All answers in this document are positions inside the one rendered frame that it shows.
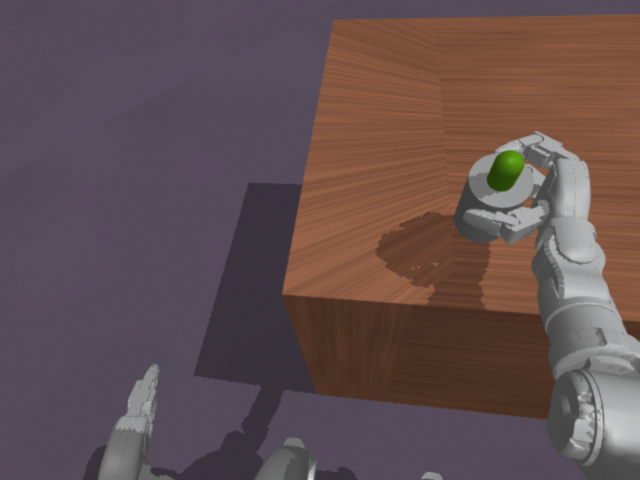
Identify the right robot arm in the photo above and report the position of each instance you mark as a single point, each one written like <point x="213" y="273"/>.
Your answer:
<point x="594" y="417"/>

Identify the right robot hand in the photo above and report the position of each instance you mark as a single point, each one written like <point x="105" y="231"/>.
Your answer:
<point x="565" y="191"/>

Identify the left robot hand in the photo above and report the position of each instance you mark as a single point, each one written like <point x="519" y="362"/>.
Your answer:
<point x="125" y="456"/>

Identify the bottle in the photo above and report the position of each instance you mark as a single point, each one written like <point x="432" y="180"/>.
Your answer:
<point x="497" y="182"/>

